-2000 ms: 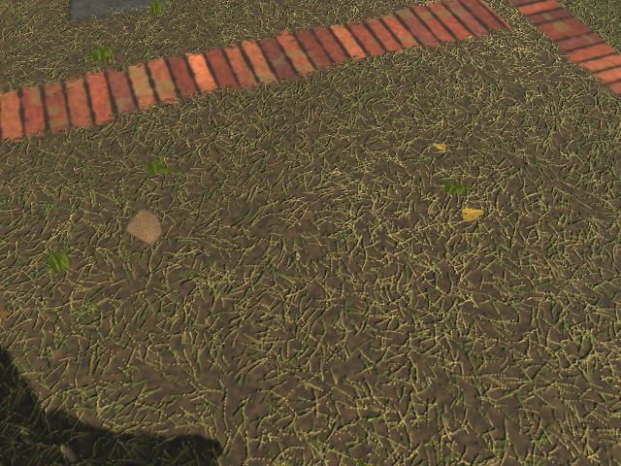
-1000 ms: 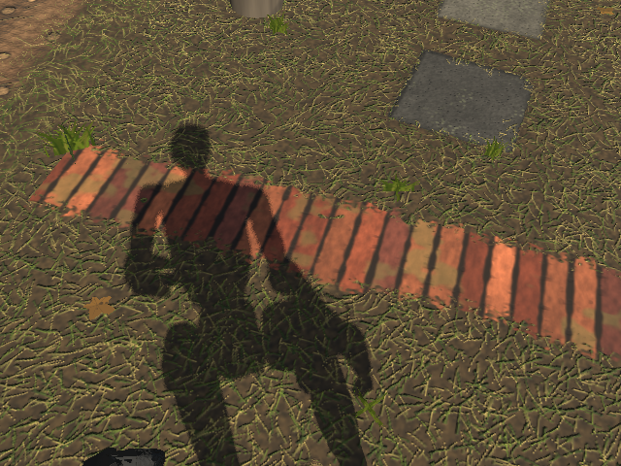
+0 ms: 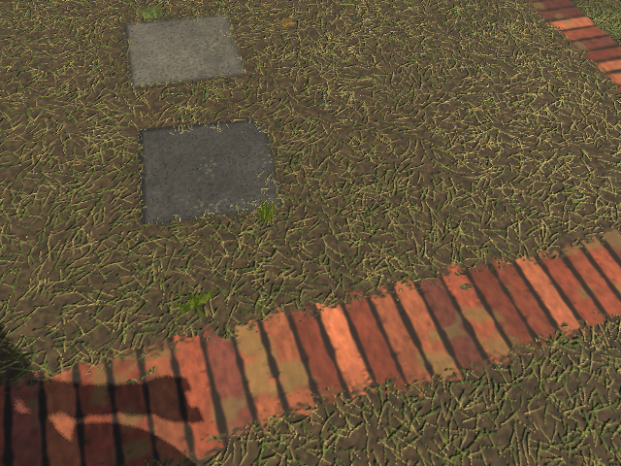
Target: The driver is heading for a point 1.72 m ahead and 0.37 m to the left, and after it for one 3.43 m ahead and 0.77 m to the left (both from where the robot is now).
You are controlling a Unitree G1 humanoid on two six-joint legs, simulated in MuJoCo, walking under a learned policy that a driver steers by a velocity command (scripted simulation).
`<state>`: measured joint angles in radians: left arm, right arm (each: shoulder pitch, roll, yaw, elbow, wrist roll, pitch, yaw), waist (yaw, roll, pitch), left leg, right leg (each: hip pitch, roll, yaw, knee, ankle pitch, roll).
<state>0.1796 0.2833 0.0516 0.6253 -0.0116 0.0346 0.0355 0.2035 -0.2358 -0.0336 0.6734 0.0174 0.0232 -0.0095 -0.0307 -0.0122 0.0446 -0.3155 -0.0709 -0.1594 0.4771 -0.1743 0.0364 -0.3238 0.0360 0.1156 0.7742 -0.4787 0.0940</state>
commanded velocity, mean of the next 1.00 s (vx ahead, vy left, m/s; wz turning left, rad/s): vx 0.82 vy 0.00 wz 0.26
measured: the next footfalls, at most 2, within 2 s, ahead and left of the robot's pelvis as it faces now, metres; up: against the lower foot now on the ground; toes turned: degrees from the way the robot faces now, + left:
right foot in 0.08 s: +0.01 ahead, -0.13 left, +0.00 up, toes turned +8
left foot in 0.52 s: +0.33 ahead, +0.23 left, +0.00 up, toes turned +31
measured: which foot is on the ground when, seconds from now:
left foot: down 0.00-0.08, up 0.10-0.50, down 0.52-0.98, up 1.00-1.00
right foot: up 0.00-0.06, down 0.08-0.54, up 0.56-0.96, down 0.98-1.00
